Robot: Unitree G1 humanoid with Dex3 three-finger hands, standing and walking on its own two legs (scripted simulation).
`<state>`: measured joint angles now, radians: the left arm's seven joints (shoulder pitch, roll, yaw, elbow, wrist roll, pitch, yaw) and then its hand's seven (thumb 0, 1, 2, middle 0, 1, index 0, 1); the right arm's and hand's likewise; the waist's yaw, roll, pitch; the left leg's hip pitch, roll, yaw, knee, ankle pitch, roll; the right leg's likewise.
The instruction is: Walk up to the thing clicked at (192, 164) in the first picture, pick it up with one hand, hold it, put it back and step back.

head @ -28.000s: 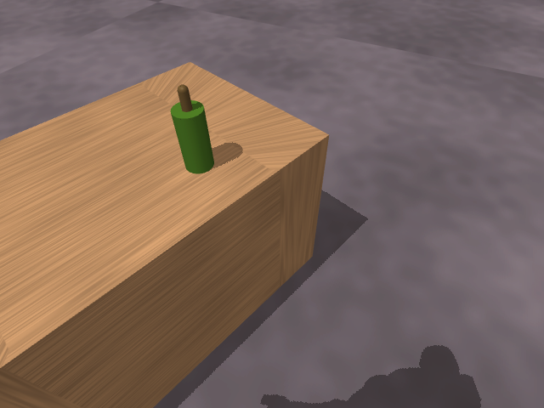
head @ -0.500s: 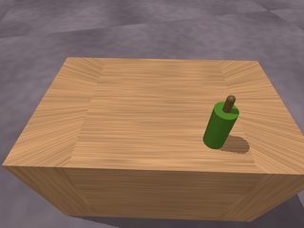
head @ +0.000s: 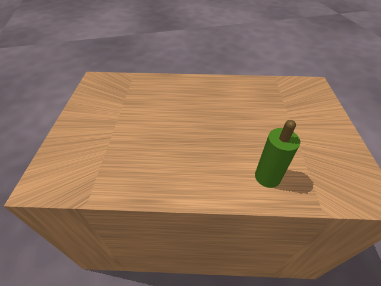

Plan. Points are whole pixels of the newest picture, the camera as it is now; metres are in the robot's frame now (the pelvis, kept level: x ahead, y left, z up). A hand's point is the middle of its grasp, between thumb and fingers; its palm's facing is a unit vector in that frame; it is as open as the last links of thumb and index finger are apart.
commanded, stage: stand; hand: right
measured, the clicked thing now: (278, 152) +0.46 -0.22 -0.02
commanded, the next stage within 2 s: step back in 0.44 s
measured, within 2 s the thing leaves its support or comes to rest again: neither
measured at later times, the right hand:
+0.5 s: hand out of the picture +0.07 -0.26 -0.16, palm faces -0.02 +0.94 -0.34, open 7.4 cm
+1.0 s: hand out of the picture -0.03 -0.23 -0.16, palm faces -0.05 +0.90 -0.43, open 7.4 cm
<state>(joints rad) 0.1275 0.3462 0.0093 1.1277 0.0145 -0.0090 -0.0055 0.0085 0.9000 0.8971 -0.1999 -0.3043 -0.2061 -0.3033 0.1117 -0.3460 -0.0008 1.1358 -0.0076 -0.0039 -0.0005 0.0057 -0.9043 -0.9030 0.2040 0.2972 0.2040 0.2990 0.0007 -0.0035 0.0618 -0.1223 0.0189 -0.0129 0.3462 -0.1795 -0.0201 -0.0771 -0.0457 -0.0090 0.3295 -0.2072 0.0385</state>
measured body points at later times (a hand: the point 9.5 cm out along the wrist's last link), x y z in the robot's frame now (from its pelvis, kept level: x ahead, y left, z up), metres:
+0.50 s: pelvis -0.01 +0.00 +0.00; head +0.02 +0.00 +0.45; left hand +0.07 +0.30 -0.14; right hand +0.08 -0.31 -0.13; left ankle +0.01 +0.13 -0.75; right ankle -0.02 -0.14 -0.75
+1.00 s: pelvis -0.09 +0.04 -0.02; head -0.02 +0.08 +0.42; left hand +0.04 +0.36 -0.16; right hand -0.03 -0.27 -0.13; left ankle -0.08 +0.14 -0.75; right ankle -0.10 -0.11 -0.66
